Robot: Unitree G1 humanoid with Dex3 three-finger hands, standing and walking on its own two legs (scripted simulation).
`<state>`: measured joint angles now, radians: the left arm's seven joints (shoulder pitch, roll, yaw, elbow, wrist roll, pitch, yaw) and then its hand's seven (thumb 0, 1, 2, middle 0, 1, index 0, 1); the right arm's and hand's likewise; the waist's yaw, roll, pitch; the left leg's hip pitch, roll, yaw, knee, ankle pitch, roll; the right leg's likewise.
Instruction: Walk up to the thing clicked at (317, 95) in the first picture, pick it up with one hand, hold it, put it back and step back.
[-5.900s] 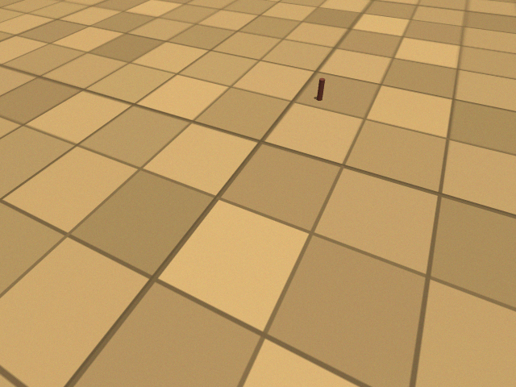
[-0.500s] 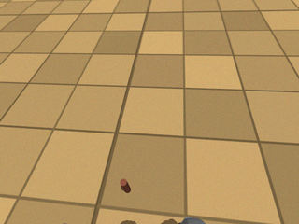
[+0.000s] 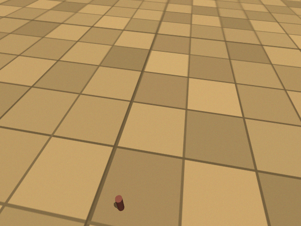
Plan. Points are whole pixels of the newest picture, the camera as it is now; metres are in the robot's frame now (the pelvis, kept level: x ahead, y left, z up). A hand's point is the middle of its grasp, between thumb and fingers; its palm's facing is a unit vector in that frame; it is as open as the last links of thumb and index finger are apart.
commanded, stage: walk up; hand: left
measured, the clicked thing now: (119, 203) +0.40 +0.19 -0.69
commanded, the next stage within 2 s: stand in 1.32 s
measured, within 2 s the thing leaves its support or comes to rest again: neither
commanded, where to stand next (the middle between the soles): +0.06 -0.02 m, yaw +0 degrees
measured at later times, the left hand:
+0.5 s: hand out of the picture +0.12 +0.24 -0.14, palm faces +0.02 -0.94 -0.33, open 7.3 cm
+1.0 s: hand out of the picture +0.12 +0.24 -0.14, palm faces -0.01 -0.95 -0.32, open 7.3 cm
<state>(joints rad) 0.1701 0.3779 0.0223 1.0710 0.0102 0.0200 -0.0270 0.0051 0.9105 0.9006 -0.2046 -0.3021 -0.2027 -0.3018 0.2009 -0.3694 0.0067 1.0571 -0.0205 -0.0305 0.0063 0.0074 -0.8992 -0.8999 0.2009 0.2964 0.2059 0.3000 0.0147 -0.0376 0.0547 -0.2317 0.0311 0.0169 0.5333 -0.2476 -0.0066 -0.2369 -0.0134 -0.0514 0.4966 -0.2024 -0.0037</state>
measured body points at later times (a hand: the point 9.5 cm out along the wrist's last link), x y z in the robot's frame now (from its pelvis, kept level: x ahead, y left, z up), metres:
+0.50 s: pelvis +0.03 -0.01 +0.01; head +0.03 -0.01 +0.46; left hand +0.11 +0.29 -0.12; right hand +0.14 -0.31 -0.12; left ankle +0.03 +0.12 -0.73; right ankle +0.04 -0.12 -0.73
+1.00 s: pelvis +0.04 +0.00 +0.01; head +0.04 +0.00 +0.46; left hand +0.12 +0.29 -0.12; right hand +0.10 -0.31 -0.12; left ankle +0.03 +0.12 -0.73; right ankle +0.04 -0.12 -0.73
